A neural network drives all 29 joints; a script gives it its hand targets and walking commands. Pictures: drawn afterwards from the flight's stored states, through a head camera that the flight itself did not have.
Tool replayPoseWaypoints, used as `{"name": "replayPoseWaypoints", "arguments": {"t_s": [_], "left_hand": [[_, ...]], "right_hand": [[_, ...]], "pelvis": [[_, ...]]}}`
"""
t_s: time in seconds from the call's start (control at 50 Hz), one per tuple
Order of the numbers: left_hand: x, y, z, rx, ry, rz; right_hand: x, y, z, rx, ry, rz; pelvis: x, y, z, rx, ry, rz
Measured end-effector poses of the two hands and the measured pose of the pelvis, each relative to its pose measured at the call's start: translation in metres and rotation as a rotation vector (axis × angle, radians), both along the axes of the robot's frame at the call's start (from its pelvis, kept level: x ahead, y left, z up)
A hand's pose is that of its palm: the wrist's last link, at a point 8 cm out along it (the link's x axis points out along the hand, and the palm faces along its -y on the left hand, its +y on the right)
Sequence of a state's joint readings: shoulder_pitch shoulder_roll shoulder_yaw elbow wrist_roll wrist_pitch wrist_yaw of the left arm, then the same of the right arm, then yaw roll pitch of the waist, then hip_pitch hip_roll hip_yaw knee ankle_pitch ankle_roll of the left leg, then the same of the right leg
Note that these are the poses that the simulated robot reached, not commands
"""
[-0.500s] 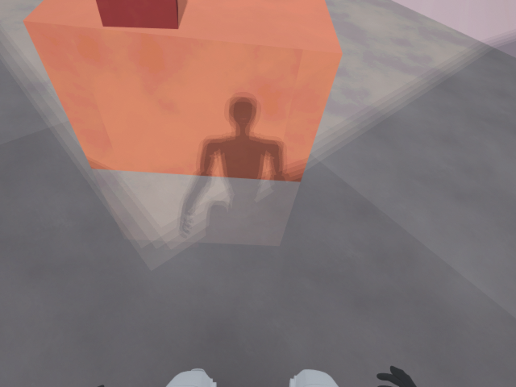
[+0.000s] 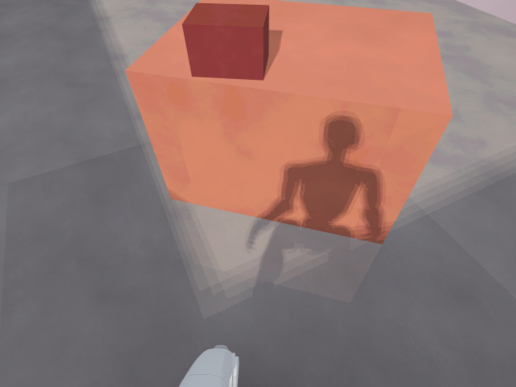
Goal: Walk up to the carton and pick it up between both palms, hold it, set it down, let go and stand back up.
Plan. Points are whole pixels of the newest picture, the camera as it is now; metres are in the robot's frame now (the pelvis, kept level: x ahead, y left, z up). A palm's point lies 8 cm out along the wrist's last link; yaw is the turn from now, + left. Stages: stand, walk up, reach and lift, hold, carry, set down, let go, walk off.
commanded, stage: walk up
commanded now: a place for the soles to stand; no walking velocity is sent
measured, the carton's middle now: (229, 41) +1.10 +0.15 +0.02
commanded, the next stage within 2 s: none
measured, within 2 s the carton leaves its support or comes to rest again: neither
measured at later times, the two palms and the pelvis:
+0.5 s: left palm (105, 295) +0.29 +0.31 -0.10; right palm (384, 321) +0.26 -0.20 -0.10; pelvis +0.21 +0.06 +0.00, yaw +2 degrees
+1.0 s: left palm (102, 251) +0.39 +0.37 -0.13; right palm (334, 199) +0.54 -0.15 -0.10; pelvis +0.41 +0.10 -0.01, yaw +3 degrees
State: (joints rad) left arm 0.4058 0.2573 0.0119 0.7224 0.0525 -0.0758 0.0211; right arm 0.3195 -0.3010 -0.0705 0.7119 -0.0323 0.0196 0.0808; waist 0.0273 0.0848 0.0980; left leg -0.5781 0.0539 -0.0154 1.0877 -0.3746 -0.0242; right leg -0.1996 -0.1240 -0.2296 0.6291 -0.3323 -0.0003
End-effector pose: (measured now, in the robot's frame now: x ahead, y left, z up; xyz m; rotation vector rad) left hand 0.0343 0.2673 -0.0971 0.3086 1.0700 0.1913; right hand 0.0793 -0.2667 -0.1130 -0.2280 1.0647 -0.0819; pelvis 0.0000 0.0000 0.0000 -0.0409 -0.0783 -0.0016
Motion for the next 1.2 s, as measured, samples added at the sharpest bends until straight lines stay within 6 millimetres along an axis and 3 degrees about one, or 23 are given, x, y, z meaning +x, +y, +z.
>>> {"name": "replayPoseWaypoints", "arguments": {"t_s": [0.06, 0.12, 0.18, 0.22, 0.3, 0.44, 0.52, 0.6, 0.66, 0.72, 0.86, 0.92, 0.98, 1.04, 1.08, 1.2], "left_hand": [[-0.010, 0.015, -0.006, -0.009, 0.075, 0.060], [-0.007, 0.031, -0.019, -0.031, 0.123, 0.112], [0.010, 0.047, -0.040, -0.059, 0.160, 0.131], [0.029, 0.052, -0.050, -0.086, 0.179, 0.121], [0.093, 0.058, -0.050, -0.116, 0.129, 0.079], [0.210, 0.053, -0.018, -0.124, -0.027, -0.014], [0.266, 0.045, -0.004, -0.106, -0.069, -0.065], [0.315, 0.037, 0.001, -0.059, -0.116, -0.093], [0.335, 0.037, 0.001, -0.016, -0.142, -0.075], [0.336, 0.043, 0.004, 0.005, -0.124, -0.003], [0.321, 0.065, 0.002, -0.004, 0.026, 0.084], [0.330, 0.081, -0.008, -0.025, 0.058, 0.107], [0.350, 0.099, -0.026, -0.055, 0.071, 0.113], [0.380, 0.111, -0.043, -0.085, 0.093, 0.081], [0.407, 0.116, -0.046, -0.098, 0.099, 0.047], [0.511, 0.121, -0.023, -0.107, -0.019, -0.055]], "right_hand": [[0.060, 0.014, 0.016, -0.007, -0.067, 0.062], [0.115, 0.035, 0.026, -0.027, -0.123, 0.119], [0.162, 0.057, 0.026, -0.062, -0.187, 0.148], [0.180, 0.068, 0.023, -0.081, -0.211, 0.137], [0.187, 0.077, 0.025, -0.093, -0.169, 0.075], [0.178, 0.071, 0.022, -0.081, -0.046, -0.014], [0.179, 0.061, 0.009, -0.061, 0.016, -0.062], [0.193, 0.049, -0.016, -0.031, 0.074, -0.089], [0.215, 0.047, -0.032, -0.012, 0.119, -0.057], [0.253, 0.051, -0.034, -0.007, 0.132, 0.003], [0.373, 0.079, -0.005, 0.010, -0.038, 0.078], [0.415, 0.098, 0.007, 0.005, -0.090, 0.108], [0.449, 0.115, 0.012, -0.027, -0.127, 0.121], [0.469, 0.126, 0.013, -0.068, -0.163, 0.089], [0.470, 0.128, 0.015, -0.086, -0.156, 0.041], [0.447, 0.130, 0.021, -0.113, -0.023, -0.055]], "pelvis": [[0.025, 0.007, 0.003, -0.005, 0.010, 0.028], [0.055, 0.020, -0.001, -0.009, 0.018, 0.052], [0.087, 0.040, -0.014, 0.008, 0.021, 0.071], [0.102, 0.049, -0.020, 0.019, 0.014, 0.074], [0.131, 0.056, -0.014, 0.034, 0.007, 0.078], [0.185, 0.060, 0.002, 0.060, 0.022, 0.053], [0.219, 0.058, 0.003, 0.072, 0.031, 0.032], [0.257, 0.049, -0.009, 0.061, 0.030, 0.008], [0.280, 0.045, -0.018, 0.028, 0.017, 0.026], [0.301, 0.047, -0.015, 0.029, 0.006, 0.038], [0.348, 0.066, -0.003, 0.005, 0.008, 0.050], [0.371, 0.078, -0.003, -0.005, 0.015, 0.062], [0.399, 0.095, -0.011, 0.003, 0.019, 0.065], [0.423, 0.112, -0.020, 0.035, 0.015, 0.043], [0.437, 0.119, -0.020, 0.028, 0.013, 0.035], [0.475, 0.127, -0.002, 0.040, 0.010, 0.018]]}}
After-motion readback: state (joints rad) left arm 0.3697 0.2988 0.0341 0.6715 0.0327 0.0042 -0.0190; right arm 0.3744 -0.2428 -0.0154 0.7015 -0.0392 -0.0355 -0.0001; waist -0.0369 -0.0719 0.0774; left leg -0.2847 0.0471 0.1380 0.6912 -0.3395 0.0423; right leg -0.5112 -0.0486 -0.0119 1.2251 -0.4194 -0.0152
